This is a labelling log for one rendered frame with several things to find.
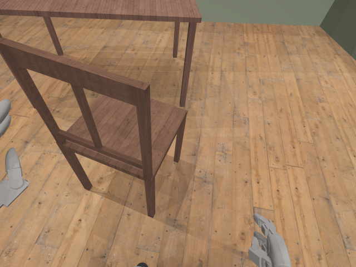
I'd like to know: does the robot left hand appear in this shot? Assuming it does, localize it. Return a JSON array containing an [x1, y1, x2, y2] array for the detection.
[[0, 99, 29, 208]]

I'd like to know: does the table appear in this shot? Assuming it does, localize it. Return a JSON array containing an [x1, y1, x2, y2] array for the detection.
[[0, 0, 202, 108]]

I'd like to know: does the chair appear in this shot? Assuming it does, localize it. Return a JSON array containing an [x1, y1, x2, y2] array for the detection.
[[0, 37, 187, 218]]

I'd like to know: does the robot right hand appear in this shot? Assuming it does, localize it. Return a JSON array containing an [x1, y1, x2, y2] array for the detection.
[[249, 213, 292, 267]]

